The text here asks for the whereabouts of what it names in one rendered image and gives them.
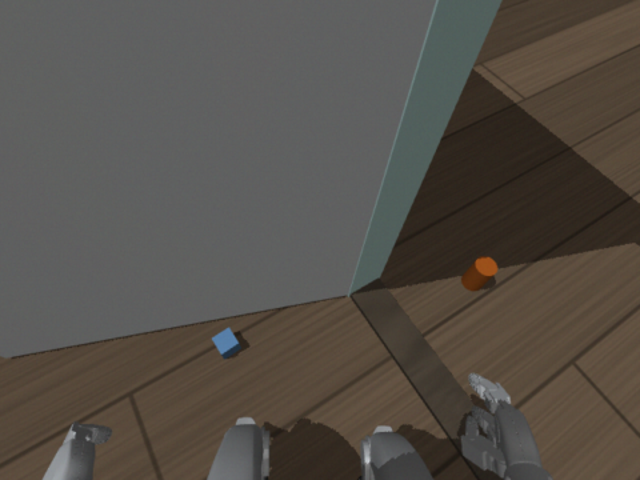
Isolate right robot arm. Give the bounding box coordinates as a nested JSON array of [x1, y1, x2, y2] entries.
[[503, 463, 554, 480]]

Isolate right robot hand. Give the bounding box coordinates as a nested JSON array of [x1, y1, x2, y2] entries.
[[461, 373, 543, 478]]

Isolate left robot hand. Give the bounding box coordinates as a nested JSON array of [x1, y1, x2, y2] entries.
[[42, 422, 112, 480]]

